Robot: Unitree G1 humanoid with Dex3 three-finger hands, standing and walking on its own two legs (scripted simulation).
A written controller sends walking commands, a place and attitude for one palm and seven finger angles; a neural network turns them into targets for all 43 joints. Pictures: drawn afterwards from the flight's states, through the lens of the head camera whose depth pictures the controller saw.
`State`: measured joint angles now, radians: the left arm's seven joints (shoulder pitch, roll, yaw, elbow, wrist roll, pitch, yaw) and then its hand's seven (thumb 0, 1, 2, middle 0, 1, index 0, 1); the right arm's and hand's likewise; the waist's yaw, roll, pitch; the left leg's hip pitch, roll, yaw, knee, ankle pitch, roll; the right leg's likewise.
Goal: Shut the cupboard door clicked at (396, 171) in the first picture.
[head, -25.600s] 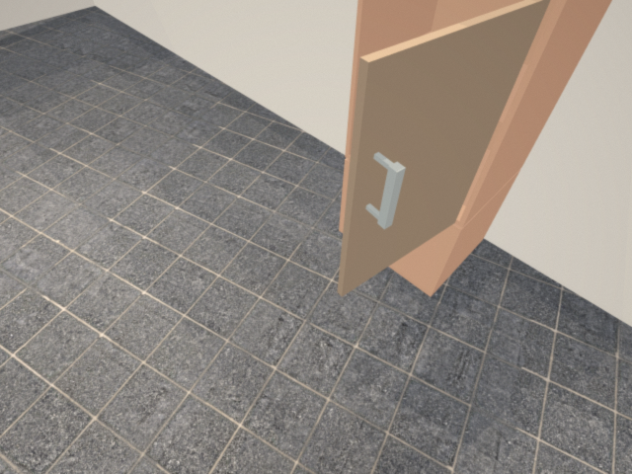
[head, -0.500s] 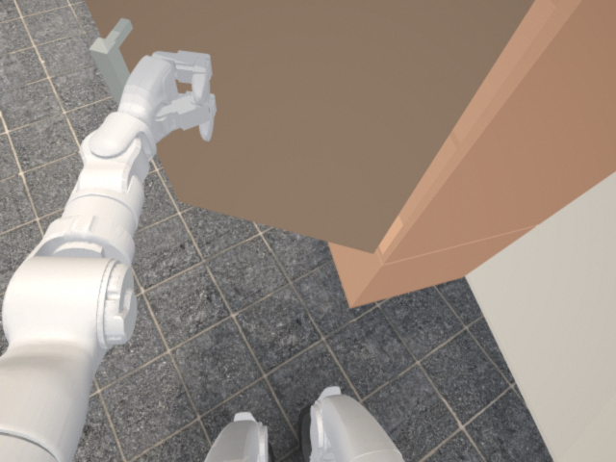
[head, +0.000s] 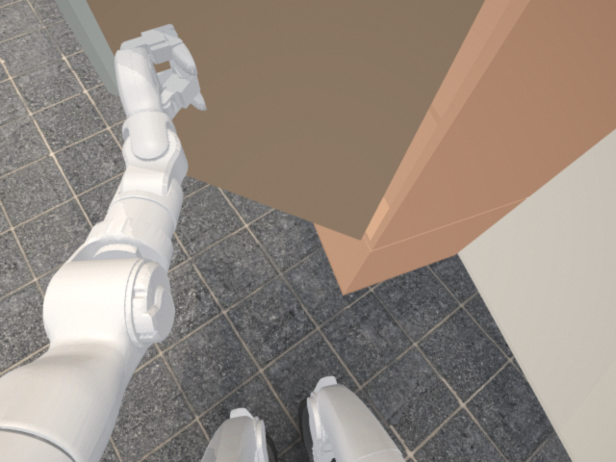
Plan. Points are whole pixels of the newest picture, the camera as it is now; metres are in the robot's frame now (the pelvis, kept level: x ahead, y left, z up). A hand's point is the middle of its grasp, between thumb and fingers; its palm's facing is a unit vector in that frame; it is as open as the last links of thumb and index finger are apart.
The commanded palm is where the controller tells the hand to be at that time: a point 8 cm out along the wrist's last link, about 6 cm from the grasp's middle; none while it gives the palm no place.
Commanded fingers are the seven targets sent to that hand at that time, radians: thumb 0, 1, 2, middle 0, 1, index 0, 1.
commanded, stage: pull the fist back off the door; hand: left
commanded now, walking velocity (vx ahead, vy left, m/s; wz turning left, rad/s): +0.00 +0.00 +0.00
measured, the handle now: (104, 35) +0.63 +0.15 +0.10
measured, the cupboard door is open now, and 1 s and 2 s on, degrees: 49 49 49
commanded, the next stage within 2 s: draw the hand back to the body in 0.62 s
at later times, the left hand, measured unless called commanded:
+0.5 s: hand (193, 160) +0.45 +0.06 +0.09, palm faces +0.04 -1.00 +0.00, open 3.1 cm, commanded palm +0.43 +0.11 +0.11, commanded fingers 0.00 0.90 0.90 -1.30 -1.50 -1.30 -1.50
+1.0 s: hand (134, 173) +0.41 +0.10 +0.13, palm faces +0.09 -0.99 -0.05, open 3.1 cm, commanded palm +0.37 +0.15 +0.14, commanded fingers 0.00 0.90 0.90 -1.30 -1.50 -1.30 -1.50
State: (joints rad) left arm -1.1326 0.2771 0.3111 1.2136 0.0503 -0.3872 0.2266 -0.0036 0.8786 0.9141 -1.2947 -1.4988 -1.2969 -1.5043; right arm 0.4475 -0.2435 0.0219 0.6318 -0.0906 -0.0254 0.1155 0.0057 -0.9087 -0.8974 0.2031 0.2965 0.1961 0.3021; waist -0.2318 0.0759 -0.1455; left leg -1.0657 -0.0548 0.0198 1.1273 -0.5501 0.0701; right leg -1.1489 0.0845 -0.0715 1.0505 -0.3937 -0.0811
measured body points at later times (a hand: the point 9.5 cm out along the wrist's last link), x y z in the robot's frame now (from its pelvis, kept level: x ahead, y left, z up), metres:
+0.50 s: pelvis +0.00 -0.01 +0.03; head +0.09 -0.02 +0.47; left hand +0.44 +0.11 +0.09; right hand +0.06 -0.28 -0.09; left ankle -0.02 +0.07 -0.65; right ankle +0.04 -0.07 -0.65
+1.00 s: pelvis +0.00 -0.01 +0.05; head +0.06 -0.04 +0.50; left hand +0.40 +0.16 +0.14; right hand +0.05 -0.26 -0.08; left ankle -0.02 +0.07 -0.65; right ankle +0.04 -0.07 -0.65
